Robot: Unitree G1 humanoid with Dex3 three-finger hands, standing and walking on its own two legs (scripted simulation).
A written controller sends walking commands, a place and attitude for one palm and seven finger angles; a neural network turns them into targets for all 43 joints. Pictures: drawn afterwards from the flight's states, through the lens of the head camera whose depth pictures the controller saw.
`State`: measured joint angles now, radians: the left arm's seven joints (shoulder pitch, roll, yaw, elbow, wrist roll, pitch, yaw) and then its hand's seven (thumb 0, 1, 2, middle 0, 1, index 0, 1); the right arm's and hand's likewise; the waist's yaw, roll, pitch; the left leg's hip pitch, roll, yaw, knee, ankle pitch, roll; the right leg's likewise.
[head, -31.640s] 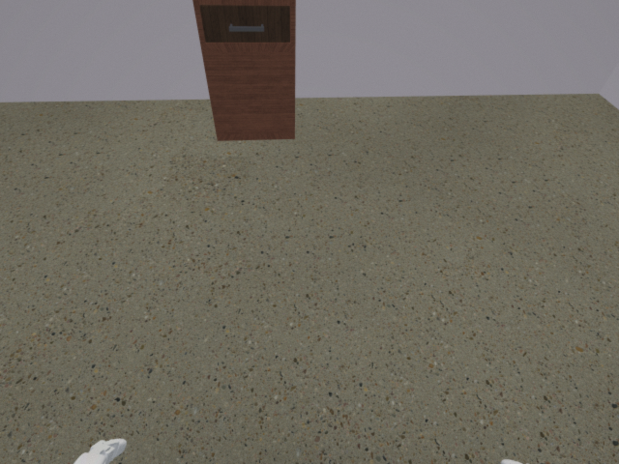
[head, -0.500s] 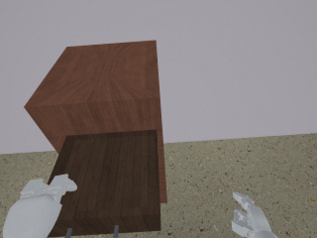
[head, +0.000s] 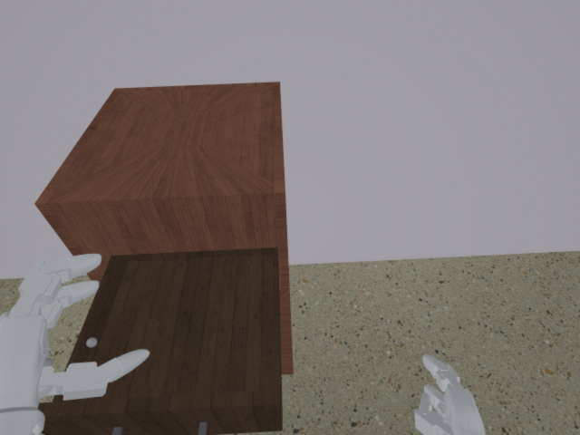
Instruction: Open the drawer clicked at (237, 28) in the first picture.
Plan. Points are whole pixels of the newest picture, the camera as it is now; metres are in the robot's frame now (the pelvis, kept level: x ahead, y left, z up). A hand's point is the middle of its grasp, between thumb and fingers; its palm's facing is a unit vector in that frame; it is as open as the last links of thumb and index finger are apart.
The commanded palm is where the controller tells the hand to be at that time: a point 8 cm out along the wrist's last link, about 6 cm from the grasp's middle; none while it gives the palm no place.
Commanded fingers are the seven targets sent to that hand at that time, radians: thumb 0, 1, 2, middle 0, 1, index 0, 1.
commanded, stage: draw the hand back to the body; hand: left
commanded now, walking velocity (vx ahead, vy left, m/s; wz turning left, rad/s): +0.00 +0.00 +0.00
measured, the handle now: out of the picture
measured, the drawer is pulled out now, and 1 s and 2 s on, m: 0.30 0.30 0.30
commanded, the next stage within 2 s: step back with the hand held close in 0.56 s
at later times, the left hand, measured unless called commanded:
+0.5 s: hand (91, 320) +0.19 +0.22 +0.16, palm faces +0.38 -0.84 -0.39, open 7.8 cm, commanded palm +0.13 +0.27 +0.18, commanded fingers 0.00 0.90 0.90 -0.20 -0.30 -0.20 -0.30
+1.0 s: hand (72, 353) +0.16 +0.23 +0.15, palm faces +0.26 -0.82 -0.51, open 7.4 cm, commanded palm +0.10 +0.28 +0.18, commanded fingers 0.00 0.90 0.90 -0.20 -0.30 -0.20 -0.30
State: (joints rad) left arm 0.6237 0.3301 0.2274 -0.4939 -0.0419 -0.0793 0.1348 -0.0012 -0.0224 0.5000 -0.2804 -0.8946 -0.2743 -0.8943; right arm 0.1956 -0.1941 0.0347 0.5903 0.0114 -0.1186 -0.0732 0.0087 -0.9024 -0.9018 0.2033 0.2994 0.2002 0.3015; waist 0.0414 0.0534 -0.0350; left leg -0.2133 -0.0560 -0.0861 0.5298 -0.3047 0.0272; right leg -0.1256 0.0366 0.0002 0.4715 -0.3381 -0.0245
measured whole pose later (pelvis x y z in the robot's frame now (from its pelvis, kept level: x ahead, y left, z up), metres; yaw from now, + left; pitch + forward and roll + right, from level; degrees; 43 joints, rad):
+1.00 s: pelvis -0.03 +0.00 +0.01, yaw +2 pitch +4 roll -1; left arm 0.69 0.39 0.33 -0.61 -0.06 -0.14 0.09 0.02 0.89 0.89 -0.22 -0.30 -0.21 -0.30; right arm 0.13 -0.23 -0.03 0.56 0.02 0.04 -0.07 0.01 -0.90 -0.90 0.20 0.30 0.20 0.30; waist 0.00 0.04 0.02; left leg -0.32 -0.05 -0.12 0.48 -0.22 0.02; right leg -0.22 0.04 -0.03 0.39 -0.24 -0.02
